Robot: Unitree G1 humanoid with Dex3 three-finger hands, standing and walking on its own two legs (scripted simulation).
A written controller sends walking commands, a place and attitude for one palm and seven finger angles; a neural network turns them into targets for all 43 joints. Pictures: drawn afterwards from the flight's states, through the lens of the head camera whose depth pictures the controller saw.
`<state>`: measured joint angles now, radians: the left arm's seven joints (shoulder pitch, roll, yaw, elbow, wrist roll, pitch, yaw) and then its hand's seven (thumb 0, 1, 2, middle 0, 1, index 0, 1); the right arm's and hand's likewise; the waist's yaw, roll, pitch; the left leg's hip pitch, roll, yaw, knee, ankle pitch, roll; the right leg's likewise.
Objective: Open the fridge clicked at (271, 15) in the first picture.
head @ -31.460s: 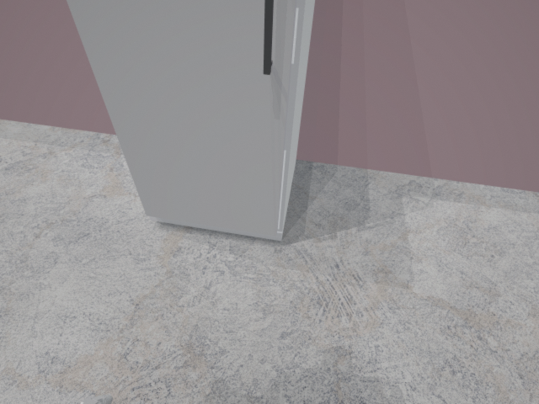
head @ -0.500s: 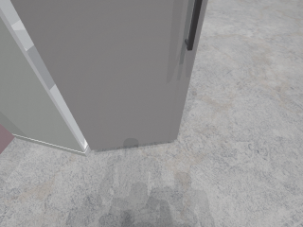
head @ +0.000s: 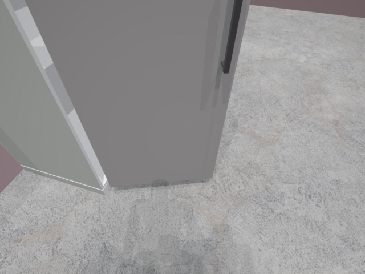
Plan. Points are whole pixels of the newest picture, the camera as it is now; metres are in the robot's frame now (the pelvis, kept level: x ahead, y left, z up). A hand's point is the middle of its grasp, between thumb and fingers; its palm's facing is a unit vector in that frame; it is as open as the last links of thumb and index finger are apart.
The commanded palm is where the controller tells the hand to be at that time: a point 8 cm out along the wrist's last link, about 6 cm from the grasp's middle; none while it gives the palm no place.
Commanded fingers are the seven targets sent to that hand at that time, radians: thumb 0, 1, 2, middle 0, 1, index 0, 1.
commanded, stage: let the arm hang, fingers relaxed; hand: right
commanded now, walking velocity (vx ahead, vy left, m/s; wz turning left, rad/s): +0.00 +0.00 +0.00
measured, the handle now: (234, 11) +0.73 -0.09 +0.26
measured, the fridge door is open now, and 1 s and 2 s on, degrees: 67 67 67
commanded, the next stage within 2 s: look to check the result in 0.10 s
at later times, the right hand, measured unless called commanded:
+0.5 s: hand out of the picture -0.01 -0.17 -0.18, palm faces +0.02 +0.99 -0.16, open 7.4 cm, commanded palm none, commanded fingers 0.00 -0.90 -0.90 0.20 0.30 0.20 0.30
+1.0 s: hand out of the picture +0.01 -0.18 -0.18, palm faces +0.01 +0.98 -0.19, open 7.4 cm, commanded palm none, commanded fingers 0.00 -0.90 -0.90 0.20 0.30 0.20 0.30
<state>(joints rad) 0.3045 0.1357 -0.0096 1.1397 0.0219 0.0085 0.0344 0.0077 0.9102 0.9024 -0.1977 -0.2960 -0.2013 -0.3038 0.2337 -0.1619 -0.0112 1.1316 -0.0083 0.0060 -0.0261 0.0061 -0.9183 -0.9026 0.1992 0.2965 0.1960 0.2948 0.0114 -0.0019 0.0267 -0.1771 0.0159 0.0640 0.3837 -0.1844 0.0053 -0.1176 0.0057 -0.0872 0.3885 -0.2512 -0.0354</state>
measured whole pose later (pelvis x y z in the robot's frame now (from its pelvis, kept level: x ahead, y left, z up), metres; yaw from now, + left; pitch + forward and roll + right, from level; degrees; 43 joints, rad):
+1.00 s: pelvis +0.00 -0.01 +0.00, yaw +1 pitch -1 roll +0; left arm 0.28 0.15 0.00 1.14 0.02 0.00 0.04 0.01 0.91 0.90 -0.20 -0.30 -0.20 -0.30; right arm 0.24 -0.15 -0.01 1.14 -0.01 0.00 -0.03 0.01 -0.91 -0.90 0.20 0.30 0.20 0.29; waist 0.01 0.00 0.05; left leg -0.19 0.03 0.05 0.40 -0.19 -0.01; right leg -0.12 0.02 -0.10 0.39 -0.26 -0.06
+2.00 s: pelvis +0.01 +0.00 +0.00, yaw +0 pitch -1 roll +0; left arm 0.19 0.23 0.00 1.14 0.02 0.00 0.03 0.01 0.91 0.90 -0.20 -0.30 -0.20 -0.30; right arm 0.16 -0.23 -0.01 1.14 -0.01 -0.01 -0.01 0.01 -0.90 -0.90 0.20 0.30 0.20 0.29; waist 0.01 0.01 0.05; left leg -0.14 0.01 0.07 0.34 -0.18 0.01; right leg -0.08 0.01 -0.08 0.33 -0.24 -0.03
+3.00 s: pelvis +0.02 +0.01 +0.01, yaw -1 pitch -1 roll +0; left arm 0.12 0.31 0.00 1.13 0.02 0.00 0.02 0.01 0.90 0.90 -0.20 -0.30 -0.20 -0.30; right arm 0.10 -0.30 -0.01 1.14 -0.01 -0.02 0.00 0.01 -0.90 -0.90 0.20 0.30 0.20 0.30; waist 0.01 0.01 0.04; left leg -0.11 0.01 0.08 0.29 -0.17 0.01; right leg -0.04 0.00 -0.07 0.28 -0.22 -0.02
